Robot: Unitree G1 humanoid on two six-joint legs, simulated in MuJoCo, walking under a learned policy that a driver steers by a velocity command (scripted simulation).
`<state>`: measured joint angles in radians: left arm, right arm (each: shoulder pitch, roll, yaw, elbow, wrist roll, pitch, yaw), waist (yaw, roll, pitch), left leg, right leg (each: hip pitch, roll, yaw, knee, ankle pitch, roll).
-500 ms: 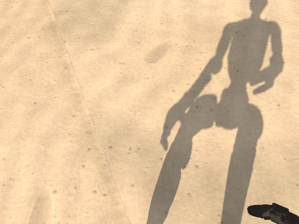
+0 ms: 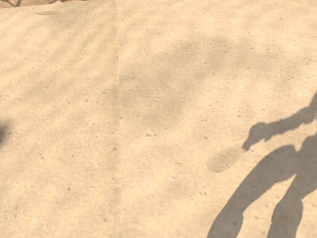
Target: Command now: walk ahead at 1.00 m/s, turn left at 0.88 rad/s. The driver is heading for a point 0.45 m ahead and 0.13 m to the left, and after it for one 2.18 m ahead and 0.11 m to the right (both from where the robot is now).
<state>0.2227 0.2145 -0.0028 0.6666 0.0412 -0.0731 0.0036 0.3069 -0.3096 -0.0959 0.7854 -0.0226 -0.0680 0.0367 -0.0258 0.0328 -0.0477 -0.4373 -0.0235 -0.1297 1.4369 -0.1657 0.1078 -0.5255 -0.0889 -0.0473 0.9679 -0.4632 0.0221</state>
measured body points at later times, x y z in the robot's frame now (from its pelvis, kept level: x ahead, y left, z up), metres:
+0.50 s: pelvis +0.46 +0.05 +0.04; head +0.47 +0.04 +0.49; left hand +0.52 +0.31 -0.07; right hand +0.56 -0.21 -0.09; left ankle +0.40 +0.04 -0.69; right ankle +0.53 -0.11 -0.59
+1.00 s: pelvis +0.93 +0.08 +0.05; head +0.94 +0.08 +0.50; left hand +0.90 +0.37 -0.08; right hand +1.16 -0.15 +0.00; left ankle +1.09 +0.26 -0.63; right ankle +0.85 +0.07 -0.68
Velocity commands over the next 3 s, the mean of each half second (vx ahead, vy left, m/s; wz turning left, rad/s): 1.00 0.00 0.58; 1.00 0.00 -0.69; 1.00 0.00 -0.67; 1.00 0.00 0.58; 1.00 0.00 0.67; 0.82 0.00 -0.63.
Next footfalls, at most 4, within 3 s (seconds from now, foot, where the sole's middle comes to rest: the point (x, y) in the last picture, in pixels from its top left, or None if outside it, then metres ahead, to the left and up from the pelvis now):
0.30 left None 0.44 0.05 -0.72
0.76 right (153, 164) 0.89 0.07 -0.72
1.14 left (134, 104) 1.31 0.18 -0.72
1.60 right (194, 70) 1.59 -0.21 -0.72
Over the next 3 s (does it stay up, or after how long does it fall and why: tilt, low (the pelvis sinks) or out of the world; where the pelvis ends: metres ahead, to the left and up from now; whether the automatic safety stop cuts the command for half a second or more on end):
stays up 2.72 -0.16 0.04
